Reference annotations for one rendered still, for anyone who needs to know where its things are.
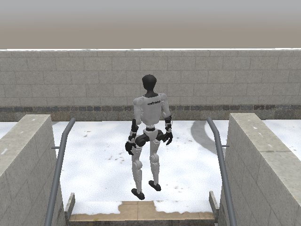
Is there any left robot thigh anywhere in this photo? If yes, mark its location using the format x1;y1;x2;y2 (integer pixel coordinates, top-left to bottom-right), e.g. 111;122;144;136
131;134;147;170

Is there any left robot upper arm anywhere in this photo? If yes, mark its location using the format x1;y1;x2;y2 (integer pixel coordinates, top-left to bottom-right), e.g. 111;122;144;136
133;97;143;125

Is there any right robot hand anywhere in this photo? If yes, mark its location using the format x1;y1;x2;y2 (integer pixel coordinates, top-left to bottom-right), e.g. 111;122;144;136
162;132;173;145

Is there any right robot upper arm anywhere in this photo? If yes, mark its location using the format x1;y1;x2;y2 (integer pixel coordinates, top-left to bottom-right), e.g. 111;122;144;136
158;93;171;118

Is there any left robot hand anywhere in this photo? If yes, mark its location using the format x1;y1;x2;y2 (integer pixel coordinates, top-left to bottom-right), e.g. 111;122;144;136
125;141;136;155

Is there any right robot forearm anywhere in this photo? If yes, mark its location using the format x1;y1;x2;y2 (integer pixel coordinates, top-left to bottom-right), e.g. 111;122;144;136
165;116;172;133

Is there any left robot forearm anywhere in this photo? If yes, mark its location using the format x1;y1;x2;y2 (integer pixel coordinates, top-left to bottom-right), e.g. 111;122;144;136
128;119;139;143

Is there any robot left shin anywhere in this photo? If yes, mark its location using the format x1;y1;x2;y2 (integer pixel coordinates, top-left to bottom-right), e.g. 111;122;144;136
132;162;142;194

